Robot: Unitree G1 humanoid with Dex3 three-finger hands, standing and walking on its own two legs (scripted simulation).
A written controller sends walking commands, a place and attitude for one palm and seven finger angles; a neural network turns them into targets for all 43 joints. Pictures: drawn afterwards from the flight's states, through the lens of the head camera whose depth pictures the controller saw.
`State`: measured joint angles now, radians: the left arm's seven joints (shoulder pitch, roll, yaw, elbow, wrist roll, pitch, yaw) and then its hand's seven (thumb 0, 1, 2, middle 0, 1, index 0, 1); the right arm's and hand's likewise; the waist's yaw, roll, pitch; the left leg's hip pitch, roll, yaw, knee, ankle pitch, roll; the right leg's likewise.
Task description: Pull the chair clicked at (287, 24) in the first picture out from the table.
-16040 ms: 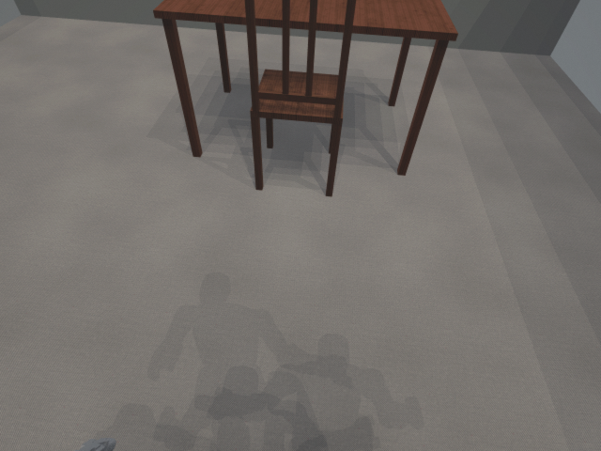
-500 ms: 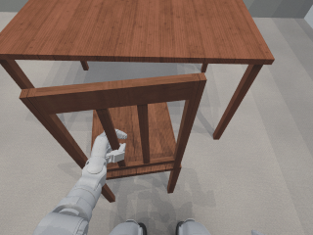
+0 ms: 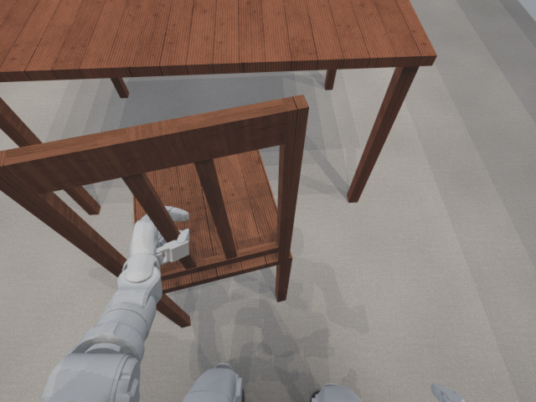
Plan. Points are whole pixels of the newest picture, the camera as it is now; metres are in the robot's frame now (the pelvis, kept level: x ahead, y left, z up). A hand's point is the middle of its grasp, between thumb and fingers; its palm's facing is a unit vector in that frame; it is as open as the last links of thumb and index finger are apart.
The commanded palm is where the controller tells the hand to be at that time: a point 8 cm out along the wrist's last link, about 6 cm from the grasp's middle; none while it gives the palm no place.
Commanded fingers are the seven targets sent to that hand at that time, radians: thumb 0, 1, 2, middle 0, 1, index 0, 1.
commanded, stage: step backward, pulling the chair out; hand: left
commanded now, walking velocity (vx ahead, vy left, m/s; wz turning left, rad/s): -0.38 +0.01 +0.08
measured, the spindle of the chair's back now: (168, 230) +0.38 +0.18 -0.06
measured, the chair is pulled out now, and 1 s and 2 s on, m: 0.23 0.47 0.64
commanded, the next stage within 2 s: stop walking, hand still on the chair in 0.94 s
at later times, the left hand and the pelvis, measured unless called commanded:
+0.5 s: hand (179, 302) +0.26 +0.15 -0.06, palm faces +0.06 -0.98 -0.17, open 5.5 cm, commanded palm +0.27 +0.20 -0.07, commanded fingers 0.00 0.90 0.90 -0.50 -1.45 -0.50 -1.45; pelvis -0.10 +0.01 +0.00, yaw +2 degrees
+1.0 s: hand out of the picture +0.12 +0.16 -0.06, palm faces +0.02 -0.99 -0.16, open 5.6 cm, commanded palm +0.13 +0.22 -0.06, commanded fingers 0.00 0.90 0.90 -0.50 -1.45 -0.50 -1.45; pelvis -0.24 +0.04 -0.01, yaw +3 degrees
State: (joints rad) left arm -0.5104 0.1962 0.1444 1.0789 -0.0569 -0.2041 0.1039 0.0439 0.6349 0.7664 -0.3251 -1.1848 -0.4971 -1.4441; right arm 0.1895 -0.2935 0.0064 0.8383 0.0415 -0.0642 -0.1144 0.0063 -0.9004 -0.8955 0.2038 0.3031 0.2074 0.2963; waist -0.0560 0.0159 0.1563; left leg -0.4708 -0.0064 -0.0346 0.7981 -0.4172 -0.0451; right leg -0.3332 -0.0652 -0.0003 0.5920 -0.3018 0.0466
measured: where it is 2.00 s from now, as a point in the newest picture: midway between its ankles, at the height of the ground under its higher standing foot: outside the picture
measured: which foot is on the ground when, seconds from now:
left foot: up 0.00-0.02, down 0.04-0.32, up 0.34-0.52, down 0.54-0.78, up 0.80-0.96, down 0.98-1.00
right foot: down 0.00-0.58, up 0.60-0.72, down 0.74-1.00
